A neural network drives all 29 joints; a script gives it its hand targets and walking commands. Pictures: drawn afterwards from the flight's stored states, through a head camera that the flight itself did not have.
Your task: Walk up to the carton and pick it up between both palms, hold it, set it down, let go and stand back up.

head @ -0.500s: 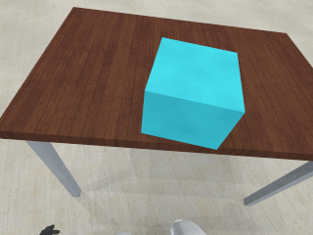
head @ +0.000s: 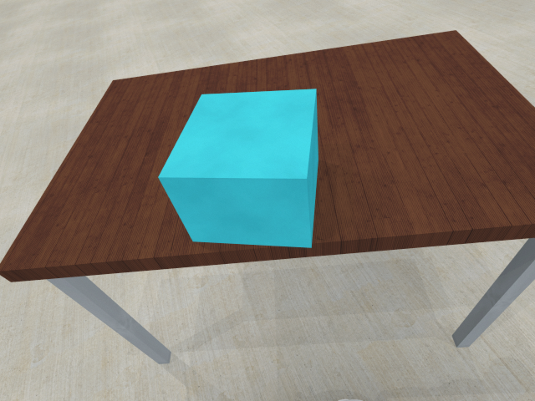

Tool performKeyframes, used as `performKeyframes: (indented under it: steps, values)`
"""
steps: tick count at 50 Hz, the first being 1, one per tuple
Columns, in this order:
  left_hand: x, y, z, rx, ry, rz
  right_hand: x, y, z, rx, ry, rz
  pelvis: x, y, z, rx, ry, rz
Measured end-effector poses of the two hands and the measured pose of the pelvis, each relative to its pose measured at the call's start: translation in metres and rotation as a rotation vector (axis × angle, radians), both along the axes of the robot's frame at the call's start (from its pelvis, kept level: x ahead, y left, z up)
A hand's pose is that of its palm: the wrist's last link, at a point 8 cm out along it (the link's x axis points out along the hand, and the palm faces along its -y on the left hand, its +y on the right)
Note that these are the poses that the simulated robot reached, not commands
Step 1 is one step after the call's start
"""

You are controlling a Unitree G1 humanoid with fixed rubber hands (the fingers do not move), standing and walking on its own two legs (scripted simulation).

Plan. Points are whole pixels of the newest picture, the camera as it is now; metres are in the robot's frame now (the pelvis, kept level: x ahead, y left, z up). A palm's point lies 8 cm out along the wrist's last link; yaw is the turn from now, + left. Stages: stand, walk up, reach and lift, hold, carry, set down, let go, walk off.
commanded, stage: walk up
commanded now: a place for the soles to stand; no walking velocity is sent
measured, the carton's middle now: (253, 166) +0.51 +0.04 +0.07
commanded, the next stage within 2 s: none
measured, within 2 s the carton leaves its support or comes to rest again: neither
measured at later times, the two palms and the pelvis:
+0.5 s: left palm out of the picture +0.07 +0.38 -0.09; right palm out of the picture +0.02 -0.26 -0.07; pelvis -0.02 +0.06 +0.01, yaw -1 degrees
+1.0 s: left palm out of the picture +0.09 +0.39 -0.06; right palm out of the picture +0.08 -0.24 -0.11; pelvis +0.02 +0.06 +0.01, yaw -1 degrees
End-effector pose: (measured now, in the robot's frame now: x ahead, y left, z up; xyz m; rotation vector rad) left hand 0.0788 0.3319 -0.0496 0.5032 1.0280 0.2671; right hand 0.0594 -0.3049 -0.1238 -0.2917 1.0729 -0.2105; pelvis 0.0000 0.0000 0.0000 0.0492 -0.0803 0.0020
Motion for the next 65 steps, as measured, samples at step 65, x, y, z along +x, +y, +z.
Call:
performKeyframes:
  steps: [65]
  values:
    - [0.073, 0.056, -0.054, -0.187, 0.004, -0.079, 0.01, 0.067, 0.054, -0.136, 0.059, -0.037, 0.04, 0.085, 0.004, -0.063, 0.063, -0.043]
